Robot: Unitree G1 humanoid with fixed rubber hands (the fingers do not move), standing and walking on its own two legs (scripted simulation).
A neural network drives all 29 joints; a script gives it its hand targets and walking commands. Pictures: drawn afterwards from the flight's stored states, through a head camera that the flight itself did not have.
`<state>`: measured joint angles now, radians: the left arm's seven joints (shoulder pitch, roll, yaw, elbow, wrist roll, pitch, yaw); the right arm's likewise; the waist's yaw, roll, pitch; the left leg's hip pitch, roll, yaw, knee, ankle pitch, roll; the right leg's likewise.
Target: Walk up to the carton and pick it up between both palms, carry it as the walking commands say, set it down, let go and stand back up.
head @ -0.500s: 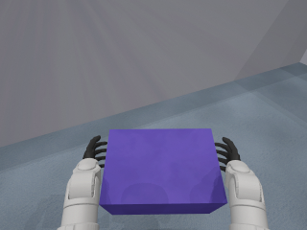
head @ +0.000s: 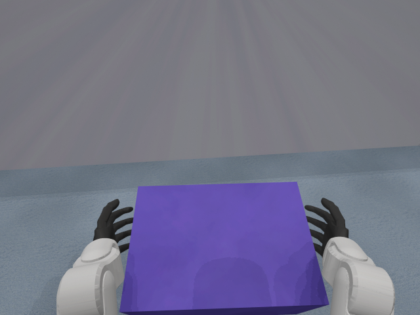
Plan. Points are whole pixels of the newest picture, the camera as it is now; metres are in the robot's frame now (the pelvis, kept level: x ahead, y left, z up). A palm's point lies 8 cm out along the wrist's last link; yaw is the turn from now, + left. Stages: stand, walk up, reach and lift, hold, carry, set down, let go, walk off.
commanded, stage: carry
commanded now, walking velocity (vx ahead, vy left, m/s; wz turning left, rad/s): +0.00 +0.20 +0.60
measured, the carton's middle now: (219, 252) +0.26 -0.01 +0.03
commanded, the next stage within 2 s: none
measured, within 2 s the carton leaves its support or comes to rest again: neither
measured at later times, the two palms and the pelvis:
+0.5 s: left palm out of the picture +0.11 +0.37 +0.14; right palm (210, 256) +0.20 +0.01 +0.13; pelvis -0.07 +0.14 +0.02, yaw +14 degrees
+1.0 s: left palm out of the picture -0.07 +0.55 +0.10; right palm out of the picture +0.12 +0.24 +0.08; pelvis -0.17 +0.29 +0.01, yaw +33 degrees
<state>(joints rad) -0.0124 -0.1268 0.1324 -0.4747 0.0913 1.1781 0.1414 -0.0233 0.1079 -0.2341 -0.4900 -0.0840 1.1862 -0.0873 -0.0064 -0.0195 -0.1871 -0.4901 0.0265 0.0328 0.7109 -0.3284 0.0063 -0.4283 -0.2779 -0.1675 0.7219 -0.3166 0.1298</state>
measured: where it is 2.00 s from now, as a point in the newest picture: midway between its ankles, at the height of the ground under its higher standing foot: outside the picture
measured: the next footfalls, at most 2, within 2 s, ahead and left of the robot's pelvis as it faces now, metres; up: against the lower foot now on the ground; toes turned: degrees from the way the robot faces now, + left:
right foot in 0.28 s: +0.02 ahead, +0.00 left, +0.00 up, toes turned -3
left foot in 0.62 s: -0.06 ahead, +0.39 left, +0.00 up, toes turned +25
